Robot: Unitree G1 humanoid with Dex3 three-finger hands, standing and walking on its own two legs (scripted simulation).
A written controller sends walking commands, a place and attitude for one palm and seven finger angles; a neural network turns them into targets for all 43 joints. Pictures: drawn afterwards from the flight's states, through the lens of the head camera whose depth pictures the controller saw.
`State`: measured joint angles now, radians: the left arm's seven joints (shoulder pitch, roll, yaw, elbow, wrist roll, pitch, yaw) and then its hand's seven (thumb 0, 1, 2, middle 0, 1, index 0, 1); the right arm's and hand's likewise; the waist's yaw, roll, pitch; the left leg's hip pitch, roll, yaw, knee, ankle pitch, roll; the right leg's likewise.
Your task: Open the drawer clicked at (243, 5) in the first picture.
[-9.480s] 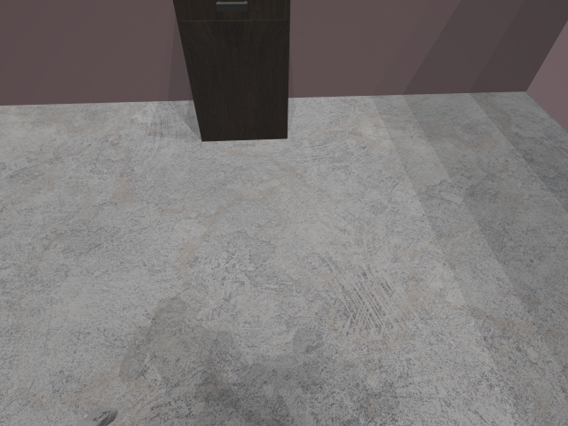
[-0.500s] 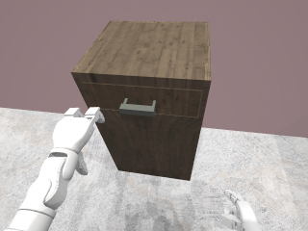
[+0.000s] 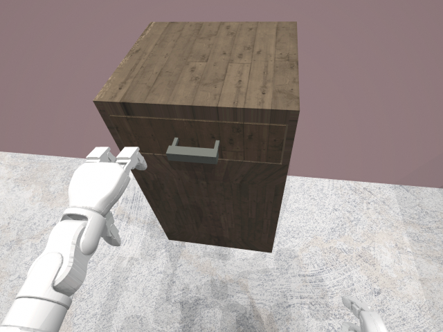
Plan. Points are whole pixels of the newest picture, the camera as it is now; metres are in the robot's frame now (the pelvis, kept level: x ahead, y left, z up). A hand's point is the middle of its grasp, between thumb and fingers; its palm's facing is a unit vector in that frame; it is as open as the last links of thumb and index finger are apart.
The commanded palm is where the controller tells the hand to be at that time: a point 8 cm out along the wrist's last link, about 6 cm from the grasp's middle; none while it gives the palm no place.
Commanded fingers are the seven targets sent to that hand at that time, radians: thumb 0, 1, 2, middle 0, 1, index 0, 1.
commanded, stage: move the hooked fingers above the handle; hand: left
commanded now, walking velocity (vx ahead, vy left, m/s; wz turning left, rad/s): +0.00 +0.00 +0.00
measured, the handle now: (194, 148) +0.54 +0.16 -0.04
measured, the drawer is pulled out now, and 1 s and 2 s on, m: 0.00 0.00 0.00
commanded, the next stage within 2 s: none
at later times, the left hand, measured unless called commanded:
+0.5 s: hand (143, 183) +0.35 +0.21 +0.06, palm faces +0.01 -0.05 -1.00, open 13.9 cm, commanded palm +0.33 +0.21 +0.12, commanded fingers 0.00 -0.50 0.30 -0.30 -1.20 -0.30 -1.20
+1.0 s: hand (166, 168) +0.41 +0.18 +0.04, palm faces -0.03 -0.02 -1.00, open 13.9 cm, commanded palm +0.40 +0.19 +0.10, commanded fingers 0.00 -0.50 0.30 -0.30 -1.20 -0.30 -1.20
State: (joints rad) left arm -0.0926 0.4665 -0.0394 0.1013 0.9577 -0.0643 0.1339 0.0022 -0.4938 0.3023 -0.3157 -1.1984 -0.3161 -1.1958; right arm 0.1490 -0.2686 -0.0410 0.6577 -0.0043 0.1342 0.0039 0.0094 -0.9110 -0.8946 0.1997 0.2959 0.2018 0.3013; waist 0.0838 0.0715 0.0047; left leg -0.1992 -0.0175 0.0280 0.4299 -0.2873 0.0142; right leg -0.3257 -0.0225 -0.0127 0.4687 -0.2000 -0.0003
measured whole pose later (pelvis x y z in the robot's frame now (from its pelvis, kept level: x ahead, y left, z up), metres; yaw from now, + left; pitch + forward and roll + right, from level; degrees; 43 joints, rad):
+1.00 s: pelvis +0.00 -0.01 -0.01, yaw +0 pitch +8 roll +1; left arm -0.57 0.37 -0.16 0.70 1.05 -0.06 0.23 0.00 -0.49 0.30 -0.32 -1.20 -0.32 -1.20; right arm 0.22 -0.25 -0.06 0.69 0.00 0.11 -0.02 0.01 -0.91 -0.89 0.20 0.30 0.20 0.30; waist 0.00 0.05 -0.05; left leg -0.35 -0.02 0.03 0.51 -0.31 0.01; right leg -0.47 -0.02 -0.01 0.55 -0.22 -0.01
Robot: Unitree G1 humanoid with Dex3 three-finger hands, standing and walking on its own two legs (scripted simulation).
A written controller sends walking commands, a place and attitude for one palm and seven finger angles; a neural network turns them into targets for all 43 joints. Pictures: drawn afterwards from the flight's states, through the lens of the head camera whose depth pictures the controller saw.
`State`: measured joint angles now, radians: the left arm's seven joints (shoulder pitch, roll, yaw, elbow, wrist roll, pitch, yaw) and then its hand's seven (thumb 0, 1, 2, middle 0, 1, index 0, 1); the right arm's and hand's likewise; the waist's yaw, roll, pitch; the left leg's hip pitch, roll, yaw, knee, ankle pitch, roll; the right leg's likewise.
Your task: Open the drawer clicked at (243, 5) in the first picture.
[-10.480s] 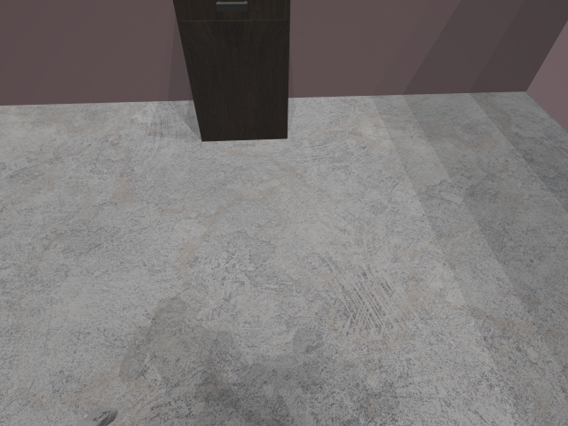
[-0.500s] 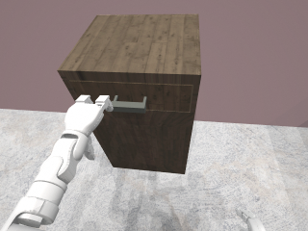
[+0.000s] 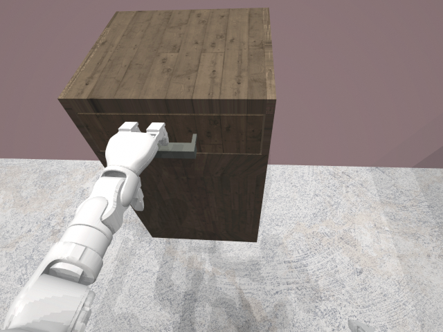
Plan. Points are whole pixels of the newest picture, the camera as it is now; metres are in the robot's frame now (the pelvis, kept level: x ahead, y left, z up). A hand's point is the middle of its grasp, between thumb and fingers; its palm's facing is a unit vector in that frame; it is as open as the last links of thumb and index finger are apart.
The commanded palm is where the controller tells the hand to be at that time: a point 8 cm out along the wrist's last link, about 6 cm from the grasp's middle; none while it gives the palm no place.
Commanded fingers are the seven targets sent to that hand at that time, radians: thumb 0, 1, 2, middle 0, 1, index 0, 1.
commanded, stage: move the hooked fingers above the handle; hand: left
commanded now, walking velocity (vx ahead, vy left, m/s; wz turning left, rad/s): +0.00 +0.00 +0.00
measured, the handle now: (171, 143) +0.54 +0.16 -0.03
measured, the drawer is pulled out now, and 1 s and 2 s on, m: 0.00 0.00 0.00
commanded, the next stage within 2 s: lower the fingers behind the handle in 1.26 s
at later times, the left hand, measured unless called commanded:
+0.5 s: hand (165, 146) +0.48 +0.15 +0.03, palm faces -0.02 -0.02 -1.00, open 13.9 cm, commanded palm +0.46 +0.17 +0.09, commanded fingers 0.00 -0.50 0.30 -0.30 -1.20 -0.30 -1.20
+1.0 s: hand (166, 144) +0.50 +0.15 +0.02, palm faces -0.04 +0.00 -1.00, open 13.9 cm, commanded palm +0.48 +0.16 +0.08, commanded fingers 0.00 -0.50 0.30 -0.30 -1.20 -0.30 -1.20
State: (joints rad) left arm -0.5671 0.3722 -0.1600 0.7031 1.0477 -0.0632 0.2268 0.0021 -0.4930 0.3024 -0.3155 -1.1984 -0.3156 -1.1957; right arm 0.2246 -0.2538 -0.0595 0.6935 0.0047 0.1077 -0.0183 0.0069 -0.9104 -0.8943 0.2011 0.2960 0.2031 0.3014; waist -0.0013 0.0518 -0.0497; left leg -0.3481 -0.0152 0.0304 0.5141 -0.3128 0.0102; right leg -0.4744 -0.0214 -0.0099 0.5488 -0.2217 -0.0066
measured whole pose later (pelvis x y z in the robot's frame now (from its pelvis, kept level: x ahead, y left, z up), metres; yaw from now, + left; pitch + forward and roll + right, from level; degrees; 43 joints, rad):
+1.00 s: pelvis +0.01 +0.01 -0.01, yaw +0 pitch +17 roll +0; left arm -0.89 0.36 -0.14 1.09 1.08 0.00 0.36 0.00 -0.49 0.30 -0.32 -1.20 -0.32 -1.20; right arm 0.31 -0.26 -0.07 0.72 -0.02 0.10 0.00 0.00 -0.91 -0.89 0.20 0.30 0.20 0.30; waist -0.11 0.05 -0.10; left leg -0.57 -0.01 0.03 0.64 -0.37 0.02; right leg -0.68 -0.02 -0.01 0.64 -0.25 0.00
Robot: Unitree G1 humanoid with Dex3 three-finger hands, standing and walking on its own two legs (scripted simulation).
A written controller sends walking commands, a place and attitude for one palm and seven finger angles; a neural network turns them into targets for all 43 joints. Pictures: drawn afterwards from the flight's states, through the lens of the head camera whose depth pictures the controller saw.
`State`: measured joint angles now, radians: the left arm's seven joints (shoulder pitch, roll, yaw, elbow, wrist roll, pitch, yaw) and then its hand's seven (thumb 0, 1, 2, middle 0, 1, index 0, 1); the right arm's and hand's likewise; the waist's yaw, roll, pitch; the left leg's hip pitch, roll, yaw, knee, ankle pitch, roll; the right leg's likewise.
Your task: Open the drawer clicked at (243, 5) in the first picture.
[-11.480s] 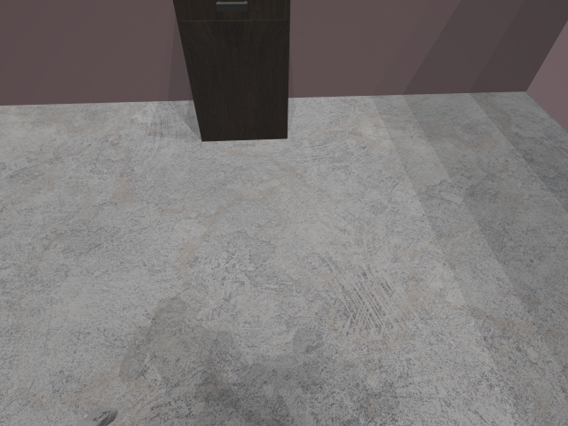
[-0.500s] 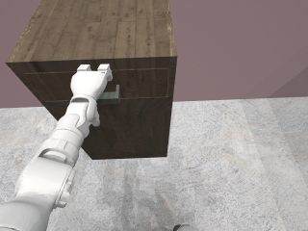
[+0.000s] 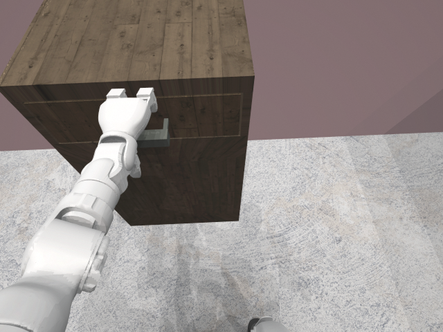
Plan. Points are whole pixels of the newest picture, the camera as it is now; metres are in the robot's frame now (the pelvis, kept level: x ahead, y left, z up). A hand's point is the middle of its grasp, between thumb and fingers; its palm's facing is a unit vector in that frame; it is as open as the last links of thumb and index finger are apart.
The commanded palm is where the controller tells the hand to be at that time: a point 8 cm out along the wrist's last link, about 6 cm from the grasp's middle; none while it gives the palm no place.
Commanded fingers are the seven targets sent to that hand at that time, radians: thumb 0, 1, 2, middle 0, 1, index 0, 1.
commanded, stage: move the hooked fingers above the handle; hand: left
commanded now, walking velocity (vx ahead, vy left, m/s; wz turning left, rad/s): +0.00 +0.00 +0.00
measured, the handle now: (140, 131) +0.54 +0.16 -0.02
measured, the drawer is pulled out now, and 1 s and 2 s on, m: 0.00 0.00 0.00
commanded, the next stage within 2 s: lower the fingers behind the handle in 0.26 s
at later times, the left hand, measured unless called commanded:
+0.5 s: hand (137, 133) +0.49 +0.15 +0.03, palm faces -0.05 -0.01 -1.00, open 13.9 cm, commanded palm +0.47 +0.16 +0.09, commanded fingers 0.00 -0.50 0.30 -0.30 -1.20 -0.30 -1.20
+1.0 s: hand (142, 146) +0.48 +0.14 +0.00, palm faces -0.06 -0.03 -1.00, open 13.9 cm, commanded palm +0.47 +0.16 +0.05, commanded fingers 0.00 -0.50 0.30 -0.30 -1.20 -0.30 -1.20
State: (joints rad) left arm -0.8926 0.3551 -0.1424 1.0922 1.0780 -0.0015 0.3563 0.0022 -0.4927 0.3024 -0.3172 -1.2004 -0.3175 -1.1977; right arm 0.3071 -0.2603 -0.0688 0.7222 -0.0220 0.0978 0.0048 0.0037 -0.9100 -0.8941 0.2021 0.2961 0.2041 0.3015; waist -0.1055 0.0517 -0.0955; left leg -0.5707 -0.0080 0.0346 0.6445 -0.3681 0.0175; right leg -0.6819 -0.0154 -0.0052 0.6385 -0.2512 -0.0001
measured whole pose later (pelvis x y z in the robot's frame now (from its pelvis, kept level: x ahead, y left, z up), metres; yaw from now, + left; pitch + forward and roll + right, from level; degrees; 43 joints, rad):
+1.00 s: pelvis +0.00 +0.00 -0.01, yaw +0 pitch +20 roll +0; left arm -0.85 0.33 -0.11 1.12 1.10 -0.01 0.41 0.00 -0.49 0.30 -0.32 -1.20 -0.32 -1.20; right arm 0.30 -0.25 -0.07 0.73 -0.04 0.11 0.02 0.00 -0.91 -0.89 0.20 0.30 0.20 0.30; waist -0.12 0.05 -0.13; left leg -0.66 0.00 0.04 0.74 -0.41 0.02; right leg -0.78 -0.01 0.00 0.72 -0.29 0.00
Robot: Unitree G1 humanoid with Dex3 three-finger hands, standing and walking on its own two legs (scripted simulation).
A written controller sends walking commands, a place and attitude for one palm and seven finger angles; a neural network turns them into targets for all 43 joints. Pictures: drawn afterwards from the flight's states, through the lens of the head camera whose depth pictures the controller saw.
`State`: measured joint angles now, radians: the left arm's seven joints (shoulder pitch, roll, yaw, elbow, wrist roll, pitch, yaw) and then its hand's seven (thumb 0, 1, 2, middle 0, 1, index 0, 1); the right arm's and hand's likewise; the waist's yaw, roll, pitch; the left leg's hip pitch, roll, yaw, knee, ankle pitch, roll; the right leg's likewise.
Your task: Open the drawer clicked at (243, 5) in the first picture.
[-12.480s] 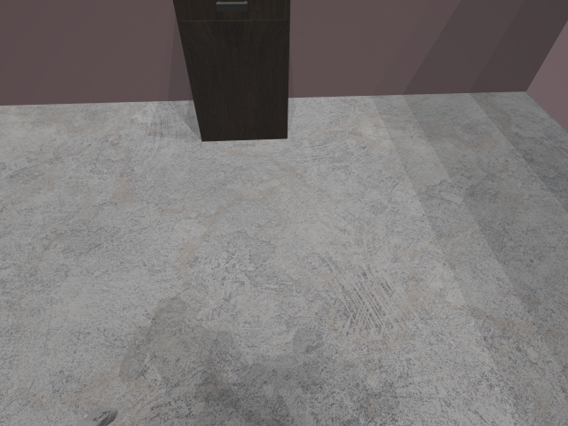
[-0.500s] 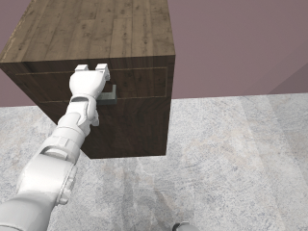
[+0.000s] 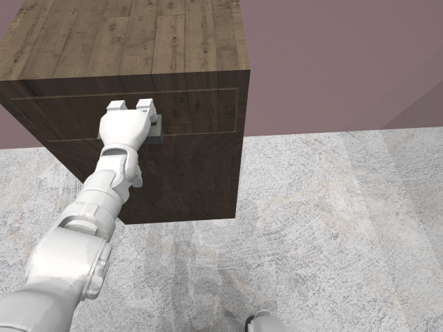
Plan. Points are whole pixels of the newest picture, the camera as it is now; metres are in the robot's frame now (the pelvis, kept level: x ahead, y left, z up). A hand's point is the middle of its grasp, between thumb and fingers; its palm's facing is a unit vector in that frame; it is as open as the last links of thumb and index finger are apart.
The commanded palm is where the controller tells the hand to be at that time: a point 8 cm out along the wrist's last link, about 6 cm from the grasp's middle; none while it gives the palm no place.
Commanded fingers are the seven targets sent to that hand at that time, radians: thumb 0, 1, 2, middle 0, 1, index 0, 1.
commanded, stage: lower the fingers behind the handle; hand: left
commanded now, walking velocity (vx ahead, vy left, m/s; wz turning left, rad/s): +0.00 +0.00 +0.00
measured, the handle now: (132, 127) +0.54 +0.16 -0.01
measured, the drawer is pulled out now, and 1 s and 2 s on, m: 0.00 0.00 0.00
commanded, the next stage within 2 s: close the thumb around the handle in 0.96 s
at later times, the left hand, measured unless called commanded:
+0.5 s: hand (138, 151) +0.48 +0.15 -0.03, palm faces -0.06 -0.02 -1.00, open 13.9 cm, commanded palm +0.47 +0.16 +0.03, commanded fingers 0.00 -0.50 0.30 -0.30 -1.20 -0.30 -1.20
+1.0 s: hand (135, 151) +0.49 +0.16 -0.03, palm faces -0.05 -0.03 -1.00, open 13.9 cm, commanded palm +0.46 +0.17 +0.03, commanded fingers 0.00 -0.50 0.30 -0.30 -1.20 -0.30 -1.20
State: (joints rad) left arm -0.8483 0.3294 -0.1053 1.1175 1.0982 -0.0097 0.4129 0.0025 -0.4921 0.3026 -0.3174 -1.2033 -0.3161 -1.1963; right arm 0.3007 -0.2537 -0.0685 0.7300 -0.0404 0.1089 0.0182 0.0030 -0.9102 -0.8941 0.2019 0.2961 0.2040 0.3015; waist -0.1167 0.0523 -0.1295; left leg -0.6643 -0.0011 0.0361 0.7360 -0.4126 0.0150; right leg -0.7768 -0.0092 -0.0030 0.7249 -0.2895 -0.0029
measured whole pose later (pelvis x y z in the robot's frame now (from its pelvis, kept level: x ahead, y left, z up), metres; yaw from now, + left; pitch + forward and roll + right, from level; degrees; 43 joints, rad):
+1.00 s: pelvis -0.01 +0.00 -0.03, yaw +0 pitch +24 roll +0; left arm -0.89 0.36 -0.08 1.14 1.10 -0.01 0.44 0.00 -0.49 0.30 -0.30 -1.20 -0.31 -1.20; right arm 0.31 -0.26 -0.06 0.73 -0.05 0.08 0.02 0.00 -0.91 -0.89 0.20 0.30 0.20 0.30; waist -0.14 0.06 -0.15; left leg -0.86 0.00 0.03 0.92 -0.48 0.02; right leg -0.96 -0.01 0.00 0.88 -0.34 0.00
